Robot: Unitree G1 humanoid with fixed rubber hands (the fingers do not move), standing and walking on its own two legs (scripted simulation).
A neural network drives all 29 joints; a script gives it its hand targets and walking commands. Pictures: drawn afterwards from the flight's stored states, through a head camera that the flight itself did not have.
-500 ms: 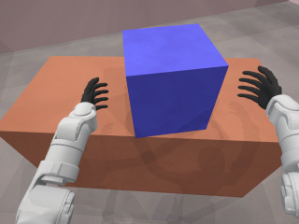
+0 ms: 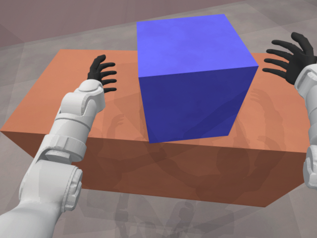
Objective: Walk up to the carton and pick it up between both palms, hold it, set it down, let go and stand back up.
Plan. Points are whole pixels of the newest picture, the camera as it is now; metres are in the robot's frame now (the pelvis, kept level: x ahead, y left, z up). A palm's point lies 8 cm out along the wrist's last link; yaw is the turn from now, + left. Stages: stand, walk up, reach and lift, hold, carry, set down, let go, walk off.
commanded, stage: reach and lift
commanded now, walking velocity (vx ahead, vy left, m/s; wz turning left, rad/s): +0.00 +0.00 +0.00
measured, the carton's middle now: (184, 81) +0.60 +0.02 +0.04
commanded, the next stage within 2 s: none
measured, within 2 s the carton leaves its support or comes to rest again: neither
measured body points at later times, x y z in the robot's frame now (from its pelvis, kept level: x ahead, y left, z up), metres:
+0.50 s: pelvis +0.01 +0.00 -0.01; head +0.13 -0.03 +0.42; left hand +0.49 +0.22 +0.14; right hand +0.56 -0.23 +0.14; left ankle +0.04 +0.07 -0.73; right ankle -0.04 -0.11 -0.73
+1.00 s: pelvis +0.00 +0.00 -0.02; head +0.22 -0.04 +0.37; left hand +0.50 +0.19 +0.00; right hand +0.55 -0.19 -0.04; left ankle +0.04 +0.07 -0.73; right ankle -0.04 -0.11 -0.73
